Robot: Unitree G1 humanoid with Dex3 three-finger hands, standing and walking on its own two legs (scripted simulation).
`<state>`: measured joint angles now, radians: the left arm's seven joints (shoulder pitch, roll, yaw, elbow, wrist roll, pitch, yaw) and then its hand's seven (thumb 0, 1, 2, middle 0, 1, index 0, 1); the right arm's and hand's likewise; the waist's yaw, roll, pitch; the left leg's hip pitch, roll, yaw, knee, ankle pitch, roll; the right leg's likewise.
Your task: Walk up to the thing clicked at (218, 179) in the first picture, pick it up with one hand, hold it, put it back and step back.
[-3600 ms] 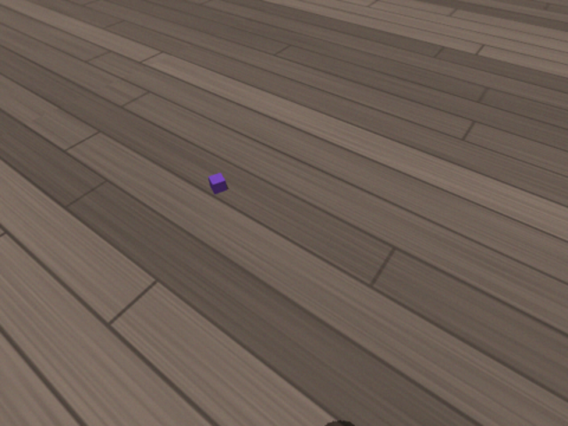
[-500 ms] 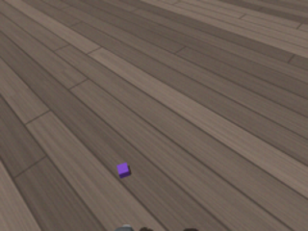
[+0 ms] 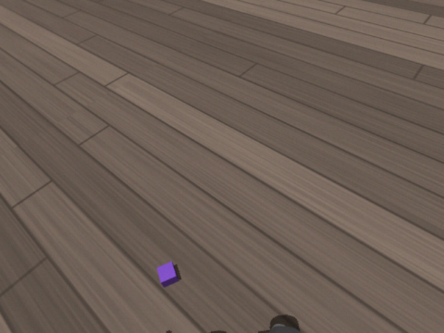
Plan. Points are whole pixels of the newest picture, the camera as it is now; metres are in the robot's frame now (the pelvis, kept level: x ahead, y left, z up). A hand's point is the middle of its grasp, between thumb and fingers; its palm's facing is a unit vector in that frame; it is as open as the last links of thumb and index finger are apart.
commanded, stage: walk up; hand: left
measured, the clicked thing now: (167, 274) +0.46 +0.27 -0.72
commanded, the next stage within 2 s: stand in 1.60 s
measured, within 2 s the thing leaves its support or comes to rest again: neither
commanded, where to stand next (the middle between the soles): +0.10 +0.03 m, yaw +0 degrees
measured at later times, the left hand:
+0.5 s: hand out of the picture +0.10 +0.28 -0.14, palm faces +0.00 -0.94 -0.35, open 7.4 cm
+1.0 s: hand out of the picture +0.15 +0.28 -0.12, palm faces +0.00 -0.94 -0.35, open 7.4 cm
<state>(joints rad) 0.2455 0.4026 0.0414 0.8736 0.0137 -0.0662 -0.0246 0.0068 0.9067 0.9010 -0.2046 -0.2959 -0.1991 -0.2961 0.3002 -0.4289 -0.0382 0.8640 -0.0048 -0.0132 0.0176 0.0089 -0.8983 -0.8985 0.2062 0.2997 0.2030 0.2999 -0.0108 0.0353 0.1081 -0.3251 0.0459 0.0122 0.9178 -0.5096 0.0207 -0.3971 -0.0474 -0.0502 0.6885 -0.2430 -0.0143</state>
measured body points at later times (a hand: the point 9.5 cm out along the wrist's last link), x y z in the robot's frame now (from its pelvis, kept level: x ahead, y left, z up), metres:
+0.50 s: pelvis +0.04 +0.02 +0.01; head +0.06 +0.03 +0.46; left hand +0.10 +0.33 -0.12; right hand +0.14 -0.28 -0.11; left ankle +0.08 +0.15 -0.72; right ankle +0.08 -0.12 -0.72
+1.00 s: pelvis +0.06 +0.03 +0.03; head +0.07 +0.02 +0.48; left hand +0.15 +0.33 -0.10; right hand +0.17 -0.27 -0.10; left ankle +0.08 +0.15 -0.72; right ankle +0.08 -0.12 -0.72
